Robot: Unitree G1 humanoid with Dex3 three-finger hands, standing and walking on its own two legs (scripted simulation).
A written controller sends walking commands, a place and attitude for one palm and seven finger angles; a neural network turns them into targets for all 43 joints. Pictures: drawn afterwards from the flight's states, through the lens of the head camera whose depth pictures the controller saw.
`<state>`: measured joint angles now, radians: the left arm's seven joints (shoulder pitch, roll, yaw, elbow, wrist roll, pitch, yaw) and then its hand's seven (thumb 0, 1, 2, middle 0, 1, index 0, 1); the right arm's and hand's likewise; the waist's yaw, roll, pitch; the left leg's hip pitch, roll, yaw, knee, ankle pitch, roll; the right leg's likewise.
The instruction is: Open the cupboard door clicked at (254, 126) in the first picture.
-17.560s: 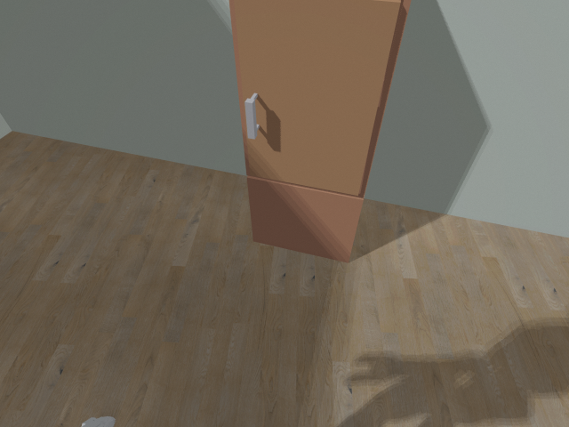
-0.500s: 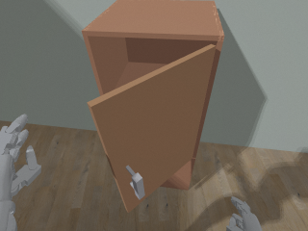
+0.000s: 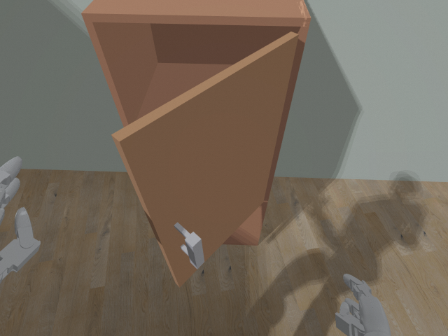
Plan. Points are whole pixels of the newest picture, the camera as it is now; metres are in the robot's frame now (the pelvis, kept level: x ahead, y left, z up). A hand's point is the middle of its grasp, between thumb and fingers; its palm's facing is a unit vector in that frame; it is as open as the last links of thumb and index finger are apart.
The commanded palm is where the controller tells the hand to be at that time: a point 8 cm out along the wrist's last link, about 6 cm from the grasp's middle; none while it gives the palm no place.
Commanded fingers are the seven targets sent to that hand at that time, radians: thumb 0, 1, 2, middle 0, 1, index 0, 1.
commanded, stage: step back with the hand held close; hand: left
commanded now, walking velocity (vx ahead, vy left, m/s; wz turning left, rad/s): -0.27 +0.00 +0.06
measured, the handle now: (188, 245) +0.31 +0.10 -0.08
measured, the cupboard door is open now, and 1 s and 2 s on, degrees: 49 49 49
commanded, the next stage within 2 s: stop stepping back and stand still in 1.40 s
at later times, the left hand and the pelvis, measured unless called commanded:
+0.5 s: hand out of the picture +0.13 +0.28 +0.15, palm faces +0.47 -0.76 -0.46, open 7.4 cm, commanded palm +0.06 +0.31 +0.17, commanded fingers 0.00 0.90 0.90 -0.20 -0.30 -0.20 -0.30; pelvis -0.07 +0.01 -0.02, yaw +2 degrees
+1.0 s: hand out of the picture +0.06 +0.30 +0.16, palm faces +0.53 -0.74 -0.42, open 7.4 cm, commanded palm +0.00 +0.31 +0.17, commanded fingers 0.00 0.90 0.90 -0.20 -0.30 -0.20 -0.30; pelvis -0.12 +0.01 -0.01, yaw +2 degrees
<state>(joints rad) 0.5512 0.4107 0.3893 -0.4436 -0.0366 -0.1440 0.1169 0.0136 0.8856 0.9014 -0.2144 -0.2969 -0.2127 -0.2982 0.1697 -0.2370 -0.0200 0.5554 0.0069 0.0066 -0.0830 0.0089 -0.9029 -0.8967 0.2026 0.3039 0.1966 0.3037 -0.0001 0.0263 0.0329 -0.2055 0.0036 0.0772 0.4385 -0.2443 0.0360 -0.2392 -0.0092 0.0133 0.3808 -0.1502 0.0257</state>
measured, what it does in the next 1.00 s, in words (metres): walks backwards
